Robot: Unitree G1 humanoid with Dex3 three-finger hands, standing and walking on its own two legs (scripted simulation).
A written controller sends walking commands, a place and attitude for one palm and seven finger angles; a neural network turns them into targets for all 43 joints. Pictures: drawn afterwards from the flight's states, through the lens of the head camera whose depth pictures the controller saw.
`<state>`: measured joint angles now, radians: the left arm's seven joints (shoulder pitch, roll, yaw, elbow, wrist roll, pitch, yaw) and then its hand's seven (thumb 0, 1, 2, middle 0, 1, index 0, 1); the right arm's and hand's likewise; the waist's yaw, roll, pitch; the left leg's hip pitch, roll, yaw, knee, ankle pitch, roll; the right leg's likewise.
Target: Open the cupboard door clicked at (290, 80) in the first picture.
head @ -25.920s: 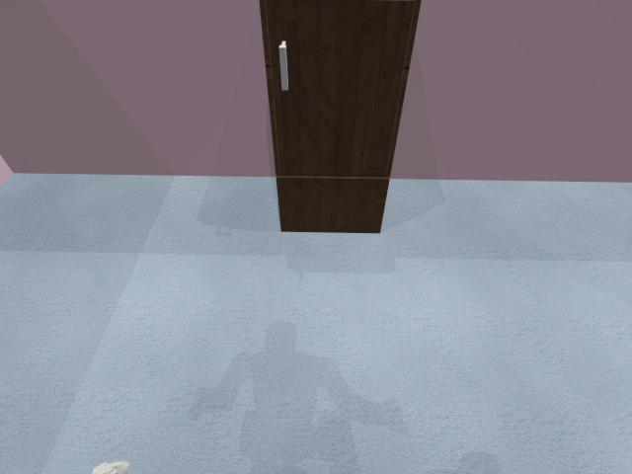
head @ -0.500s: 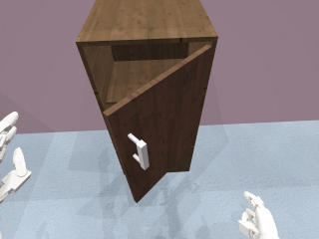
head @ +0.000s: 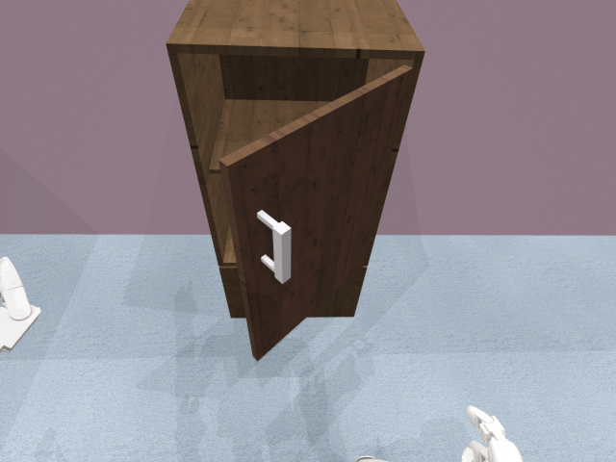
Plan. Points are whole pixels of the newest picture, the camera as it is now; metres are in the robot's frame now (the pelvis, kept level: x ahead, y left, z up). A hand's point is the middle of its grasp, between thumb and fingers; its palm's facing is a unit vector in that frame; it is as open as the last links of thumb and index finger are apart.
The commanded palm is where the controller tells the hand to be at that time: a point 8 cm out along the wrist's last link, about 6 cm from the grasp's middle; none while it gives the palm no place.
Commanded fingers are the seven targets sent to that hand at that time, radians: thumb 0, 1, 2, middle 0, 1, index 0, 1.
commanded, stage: step back with the hand held close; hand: left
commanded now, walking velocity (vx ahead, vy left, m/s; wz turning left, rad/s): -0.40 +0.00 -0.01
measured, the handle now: (273, 247) +0.42 +0.07 +0.02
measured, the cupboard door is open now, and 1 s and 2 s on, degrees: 44 44 44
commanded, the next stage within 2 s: stop stepping back and stand still in 0.58 s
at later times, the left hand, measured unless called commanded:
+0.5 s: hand (16, 375) +0.16 +0.24 +0.18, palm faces +0.45 -0.77 -0.44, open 7.4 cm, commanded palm +0.10 +0.28 +0.20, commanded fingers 0.00 0.90 0.90 -0.20 -0.30 -0.20 -0.30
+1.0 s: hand out of the picture +0.05 +0.24 +0.17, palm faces +0.36 -0.80 -0.47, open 7.4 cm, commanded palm +0.00 +0.27 +0.20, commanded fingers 0.00 0.90 0.90 -0.20 -0.30 -0.20 -0.30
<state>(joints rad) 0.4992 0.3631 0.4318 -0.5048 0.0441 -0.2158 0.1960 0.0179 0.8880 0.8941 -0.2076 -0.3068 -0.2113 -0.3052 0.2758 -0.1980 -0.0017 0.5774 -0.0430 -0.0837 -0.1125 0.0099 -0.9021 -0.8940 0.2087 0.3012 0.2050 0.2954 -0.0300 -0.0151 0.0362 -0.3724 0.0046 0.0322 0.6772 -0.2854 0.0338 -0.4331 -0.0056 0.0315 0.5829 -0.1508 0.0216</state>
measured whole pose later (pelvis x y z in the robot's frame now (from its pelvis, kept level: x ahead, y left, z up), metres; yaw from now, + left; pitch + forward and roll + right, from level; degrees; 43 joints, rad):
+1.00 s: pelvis -0.16 -0.02 +0.02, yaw -4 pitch +0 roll -1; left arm 0.58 0.39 0.42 -0.50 -0.03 -0.19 0.14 0.02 0.89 0.89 -0.21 -0.31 -0.21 -0.31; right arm 0.24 -0.20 0.02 0.64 -0.01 -0.12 -0.06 0.01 -0.90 -0.89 0.21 0.30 0.20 0.30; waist 0.01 -0.02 0.02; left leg -0.31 0.03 0.04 0.55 -0.30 0.01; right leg -0.25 0.06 -0.03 0.43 -0.18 -0.06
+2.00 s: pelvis -0.20 -0.03 +0.02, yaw +1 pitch -2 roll -1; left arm 0.31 0.22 0.01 1.12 0.01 0.02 0.01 0.00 0.95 0.89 -0.20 -0.30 -0.20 -0.30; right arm 0.29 -0.19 -0.01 1.11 -0.02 0.03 -0.02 0.00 -0.91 -0.89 0.20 0.30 0.20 0.29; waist 0.00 0.02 0.08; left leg -0.25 0.00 -0.03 0.44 -0.16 0.00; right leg -0.20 0.03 0.03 0.42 -0.20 -0.01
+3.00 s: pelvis -0.17 -0.02 +0.03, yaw +0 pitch -2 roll +0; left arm 0.17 0.24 0.01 1.14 0.01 -0.01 0.01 0.01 0.91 0.89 -0.20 -0.30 -0.20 -0.30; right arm 0.17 -0.24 -0.01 1.14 -0.02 0.01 -0.02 0.00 -0.91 -0.89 0.20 0.30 0.20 0.29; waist -0.01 0.02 0.08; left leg -0.17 -0.01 -0.02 0.35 -0.15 0.00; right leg -0.12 0.02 0.04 0.36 -0.21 0.00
